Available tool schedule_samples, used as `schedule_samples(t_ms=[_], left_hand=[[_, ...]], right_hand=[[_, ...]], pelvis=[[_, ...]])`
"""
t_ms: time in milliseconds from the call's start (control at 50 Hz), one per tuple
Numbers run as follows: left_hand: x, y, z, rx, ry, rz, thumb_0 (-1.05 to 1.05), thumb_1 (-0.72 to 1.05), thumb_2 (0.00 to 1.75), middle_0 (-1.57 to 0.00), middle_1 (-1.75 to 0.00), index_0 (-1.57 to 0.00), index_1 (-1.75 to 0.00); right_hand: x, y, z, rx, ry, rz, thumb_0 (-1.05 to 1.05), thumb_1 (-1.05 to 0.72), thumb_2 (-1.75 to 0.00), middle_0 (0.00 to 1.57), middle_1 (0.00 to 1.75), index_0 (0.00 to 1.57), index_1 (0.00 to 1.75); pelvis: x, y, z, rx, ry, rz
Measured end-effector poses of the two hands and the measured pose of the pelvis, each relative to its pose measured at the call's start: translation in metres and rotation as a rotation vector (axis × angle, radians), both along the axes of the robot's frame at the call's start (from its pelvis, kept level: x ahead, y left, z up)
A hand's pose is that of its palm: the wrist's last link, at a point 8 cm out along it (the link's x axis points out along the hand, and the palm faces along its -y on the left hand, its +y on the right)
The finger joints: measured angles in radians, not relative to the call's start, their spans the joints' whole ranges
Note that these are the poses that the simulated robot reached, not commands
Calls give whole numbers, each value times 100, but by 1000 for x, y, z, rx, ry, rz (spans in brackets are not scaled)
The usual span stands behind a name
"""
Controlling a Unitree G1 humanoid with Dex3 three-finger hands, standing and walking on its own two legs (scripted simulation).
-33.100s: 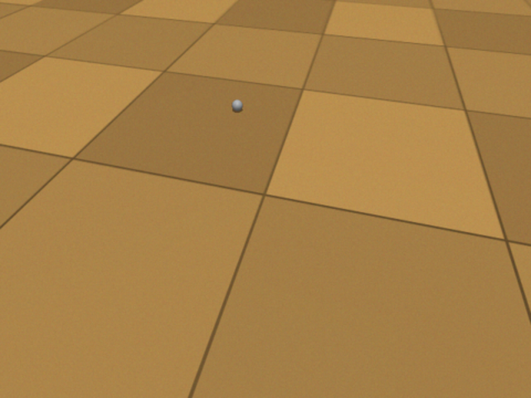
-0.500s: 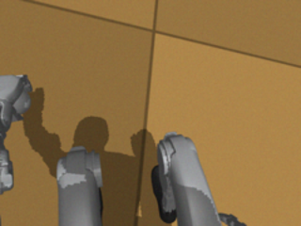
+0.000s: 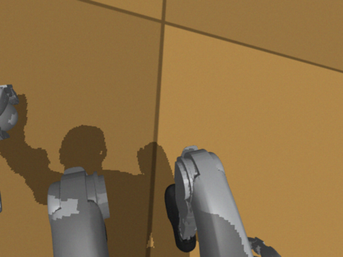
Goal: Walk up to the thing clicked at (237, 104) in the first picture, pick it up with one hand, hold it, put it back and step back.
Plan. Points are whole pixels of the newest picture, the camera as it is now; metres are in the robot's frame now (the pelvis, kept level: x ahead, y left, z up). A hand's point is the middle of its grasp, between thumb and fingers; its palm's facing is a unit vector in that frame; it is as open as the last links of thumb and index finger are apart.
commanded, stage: rest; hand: left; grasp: from above
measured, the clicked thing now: out of the picture +0.45 +0.33 -0.22
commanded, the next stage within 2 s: open in 1.08 s
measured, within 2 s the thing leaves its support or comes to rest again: rests again in 1.40 s
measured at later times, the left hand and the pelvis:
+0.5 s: hand (6, 118) +0.45 +0.32 -0.24, palm faces -0.46 -0.13 -0.88, open 9.8 cm; pelvis +0.00 +0.00 -0.01, yaw -3 degrees
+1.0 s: hand (8, 119) +0.45 +0.32 -0.25, palm faces -0.45 -0.13 -0.88, open 9.8 cm; pelvis +0.00 +0.01 -0.02, yaw -4 degrees
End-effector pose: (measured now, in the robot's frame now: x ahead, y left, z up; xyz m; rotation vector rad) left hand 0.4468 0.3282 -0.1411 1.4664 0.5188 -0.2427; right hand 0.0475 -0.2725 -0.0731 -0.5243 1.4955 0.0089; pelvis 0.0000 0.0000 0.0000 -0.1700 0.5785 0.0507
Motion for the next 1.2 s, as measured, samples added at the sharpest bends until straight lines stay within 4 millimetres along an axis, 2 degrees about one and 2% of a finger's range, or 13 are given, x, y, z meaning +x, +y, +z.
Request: schedule_samples(t_ms=[260, 660, 1200], left_hand=[[7, -4, -24, -8, 9, 13, 0, -4, 61, -56, -81, -67, -78], [9, -1, -46, -13, 9, 23, -1, -5, 63, -57, -81, -67, -79], [13, -4, -54, -10, -1, 16, -1, -6, 62, -58, -80, -68, -78]], right_hand=[[-5, 8, -2, 14, 12, 32, 0, -91, -89, 20, 30, 21, 30], [-3, 8, 9, -7, 15, 112, 0, -91, -89, 20, 30, 21, 30], [-5, 22, 15, 32, -5, 173, 0, -91, -90, 20, 30, 21, 30]], pelvis=[[2, 2, -8, -20, -16, -13], [0, 6, -14, -49, -50, -27], [-3, 10, -16, -74, -82, -40]])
